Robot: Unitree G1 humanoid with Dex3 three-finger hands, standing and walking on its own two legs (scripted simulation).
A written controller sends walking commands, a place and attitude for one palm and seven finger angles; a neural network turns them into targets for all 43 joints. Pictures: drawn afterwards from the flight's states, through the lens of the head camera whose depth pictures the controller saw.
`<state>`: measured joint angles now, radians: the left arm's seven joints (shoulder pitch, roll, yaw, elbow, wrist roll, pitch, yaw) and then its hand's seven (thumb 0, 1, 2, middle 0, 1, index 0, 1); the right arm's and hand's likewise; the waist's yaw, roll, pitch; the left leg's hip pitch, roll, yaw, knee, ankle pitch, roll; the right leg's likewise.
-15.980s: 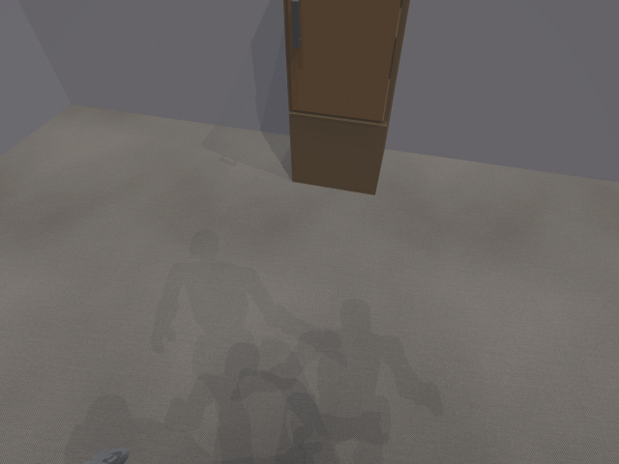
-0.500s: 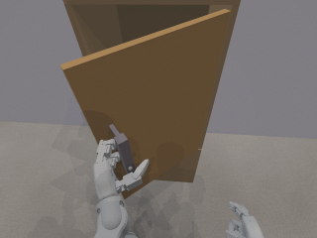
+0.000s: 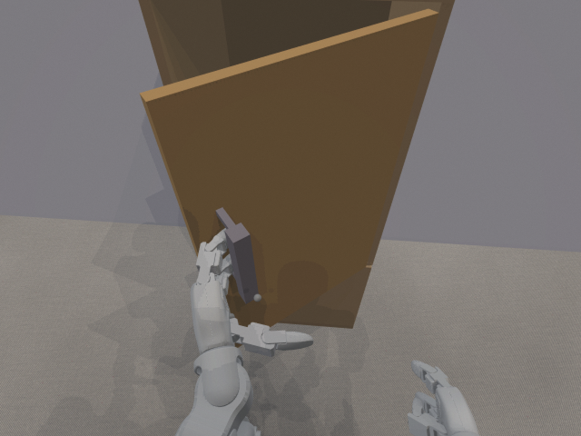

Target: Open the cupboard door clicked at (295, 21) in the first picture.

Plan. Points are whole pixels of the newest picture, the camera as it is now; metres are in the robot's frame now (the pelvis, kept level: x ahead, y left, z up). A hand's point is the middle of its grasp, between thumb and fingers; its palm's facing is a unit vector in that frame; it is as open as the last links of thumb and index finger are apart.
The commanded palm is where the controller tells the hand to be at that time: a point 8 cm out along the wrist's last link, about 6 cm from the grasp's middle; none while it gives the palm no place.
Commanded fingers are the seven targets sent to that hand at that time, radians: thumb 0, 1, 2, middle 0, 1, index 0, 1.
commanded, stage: slide the hand sideways off the handle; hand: left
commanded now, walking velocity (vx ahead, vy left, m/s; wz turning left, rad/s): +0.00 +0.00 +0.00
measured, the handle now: (236, 257) +0.34 +0.10 +0.07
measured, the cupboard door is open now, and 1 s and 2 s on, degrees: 39 40 40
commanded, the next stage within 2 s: draw the hand back to the body in 1.26 s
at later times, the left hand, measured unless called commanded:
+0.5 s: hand (253, 320) +0.25 +0.06 +0.07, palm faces -0.10 -0.99 +0.03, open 16.5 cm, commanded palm +0.22 +0.11 +0.07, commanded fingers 0.00 -0.50 0.30 -0.15 -0.30 -0.15 -0.30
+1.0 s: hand (218, 359) +0.20 +0.10 +0.07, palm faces -0.07 -1.00 -0.02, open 16.3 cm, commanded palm +0.17 +0.15 +0.07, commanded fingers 0.00 -0.50 0.30 -0.15 -0.30 -0.15 -0.30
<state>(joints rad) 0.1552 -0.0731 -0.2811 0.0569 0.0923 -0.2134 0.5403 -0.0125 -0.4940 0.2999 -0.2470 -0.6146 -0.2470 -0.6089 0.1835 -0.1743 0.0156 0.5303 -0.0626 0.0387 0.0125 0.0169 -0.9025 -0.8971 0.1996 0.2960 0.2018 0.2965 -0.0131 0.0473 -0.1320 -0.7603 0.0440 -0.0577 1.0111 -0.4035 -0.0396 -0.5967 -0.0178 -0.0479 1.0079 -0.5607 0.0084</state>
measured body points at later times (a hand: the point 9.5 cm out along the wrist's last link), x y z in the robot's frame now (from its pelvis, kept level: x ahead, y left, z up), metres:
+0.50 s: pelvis +0.00 +0.02 +0.00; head +0.03 +0.01 +0.45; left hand +0.25 +0.12 +0.07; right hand +0.16 -0.21 -0.08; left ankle +0.06 +0.14 -0.67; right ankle -0.03 -0.13 -0.67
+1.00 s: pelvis +0.01 +0.00 -0.01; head +0.05 -0.01 +0.44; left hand +0.20 +0.15 +0.07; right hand +0.20 -0.21 -0.08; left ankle +0.06 +0.14 -0.67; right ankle -0.03 -0.13 -0.67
